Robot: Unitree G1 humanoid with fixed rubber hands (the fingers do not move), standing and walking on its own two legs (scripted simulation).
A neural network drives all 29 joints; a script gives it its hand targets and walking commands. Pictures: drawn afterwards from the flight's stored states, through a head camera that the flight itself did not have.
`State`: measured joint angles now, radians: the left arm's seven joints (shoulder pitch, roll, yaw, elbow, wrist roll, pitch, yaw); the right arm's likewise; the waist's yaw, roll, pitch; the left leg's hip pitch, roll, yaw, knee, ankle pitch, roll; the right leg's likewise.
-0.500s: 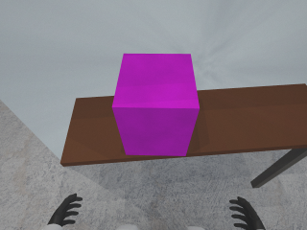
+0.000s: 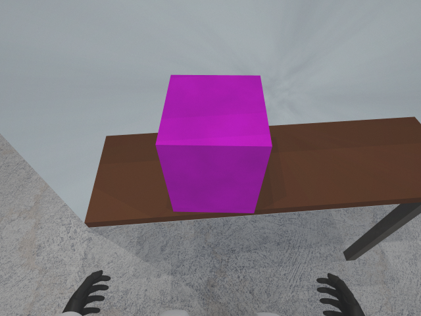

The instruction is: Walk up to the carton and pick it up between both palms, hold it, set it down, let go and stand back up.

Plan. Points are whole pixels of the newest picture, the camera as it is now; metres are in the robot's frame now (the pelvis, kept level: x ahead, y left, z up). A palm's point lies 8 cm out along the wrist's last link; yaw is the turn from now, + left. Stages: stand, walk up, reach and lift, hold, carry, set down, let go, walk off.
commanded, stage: stand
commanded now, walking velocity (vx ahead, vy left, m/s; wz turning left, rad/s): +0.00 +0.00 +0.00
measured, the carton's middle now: (214, 147) +0.46 +0.02 +0.02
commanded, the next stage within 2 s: walk up in 1.18 s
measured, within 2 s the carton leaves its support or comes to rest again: neither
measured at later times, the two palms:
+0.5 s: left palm out of the picture +0.11 +0.28 -0.09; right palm out of the picture +0.11 -0.25 -0.09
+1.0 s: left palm out of the picture +0.09 +0.28 -0.09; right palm out of the picture +0.10 -0.25 -0.10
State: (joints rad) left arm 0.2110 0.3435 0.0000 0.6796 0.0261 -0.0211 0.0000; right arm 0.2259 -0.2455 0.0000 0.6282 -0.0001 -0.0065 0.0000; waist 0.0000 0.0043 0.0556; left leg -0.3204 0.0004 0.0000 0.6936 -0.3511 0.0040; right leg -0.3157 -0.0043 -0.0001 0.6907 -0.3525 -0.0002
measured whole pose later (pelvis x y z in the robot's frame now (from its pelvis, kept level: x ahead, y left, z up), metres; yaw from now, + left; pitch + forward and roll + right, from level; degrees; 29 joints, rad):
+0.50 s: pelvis -0.01 +0.00 +0.00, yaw +0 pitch -2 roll +0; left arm 0.21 0.34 0.00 0.74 0.02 -0.02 0.00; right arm 0.23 -0.25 0.00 0.68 0.00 -0.01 0.00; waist 0.00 0.00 0.06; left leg -0.32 0.00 0.00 0.69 -0.34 0.00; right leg -0.32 0.00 0.00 0.69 -0.34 0.00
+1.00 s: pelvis -0.02 +0.00 +0.00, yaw +0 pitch -3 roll +0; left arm 0.21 0.34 0.00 0.78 0.02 -0.02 0.00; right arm 0.23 -0.25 0.00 0.71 0.00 -0.01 0.00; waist 0.00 0.01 0.06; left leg -0.32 0.00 0.00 0.69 -0.33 0.00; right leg -0.32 0.00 0.00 0.69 -0.33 0.00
